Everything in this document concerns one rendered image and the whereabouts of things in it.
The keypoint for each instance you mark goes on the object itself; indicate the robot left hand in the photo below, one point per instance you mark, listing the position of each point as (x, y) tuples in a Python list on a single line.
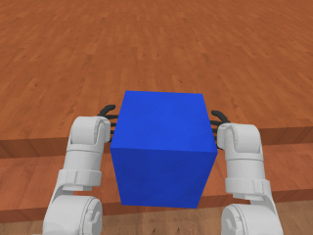
[(103, 112)]

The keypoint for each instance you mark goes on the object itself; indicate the right robot forearm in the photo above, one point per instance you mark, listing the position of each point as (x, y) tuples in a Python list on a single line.
[(245, 164)]

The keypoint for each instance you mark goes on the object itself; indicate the left robot forearm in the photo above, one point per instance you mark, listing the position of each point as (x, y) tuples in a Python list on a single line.
[(85, 147)]

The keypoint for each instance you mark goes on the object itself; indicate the robot right hand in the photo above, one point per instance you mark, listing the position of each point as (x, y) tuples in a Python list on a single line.
[(217, 123)]

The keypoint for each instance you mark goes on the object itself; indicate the robot right upper arm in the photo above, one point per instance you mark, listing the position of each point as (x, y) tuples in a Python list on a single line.
[(244, 219)]

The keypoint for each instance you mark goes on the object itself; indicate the carton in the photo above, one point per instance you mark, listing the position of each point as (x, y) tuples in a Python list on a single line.
[(163, 149)]

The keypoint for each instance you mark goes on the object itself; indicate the robot left upper arm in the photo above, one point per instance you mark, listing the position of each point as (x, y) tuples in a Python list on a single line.
[(74, 215)]

